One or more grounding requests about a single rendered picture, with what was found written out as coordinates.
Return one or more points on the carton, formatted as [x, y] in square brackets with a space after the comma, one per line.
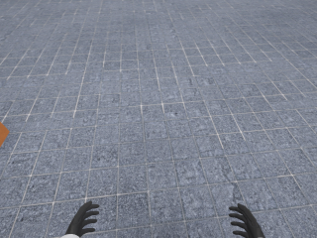
[3, 133]

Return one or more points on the robot right hand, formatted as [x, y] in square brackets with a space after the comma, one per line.
[250, 223]

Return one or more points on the robot left hand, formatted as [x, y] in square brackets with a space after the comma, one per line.
[78, 221]

